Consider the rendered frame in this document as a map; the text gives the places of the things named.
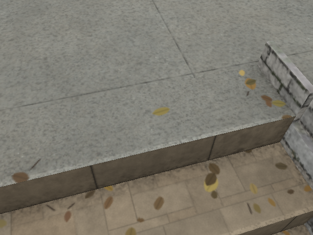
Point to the stairs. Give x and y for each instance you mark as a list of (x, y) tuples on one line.
[(241, 182)]

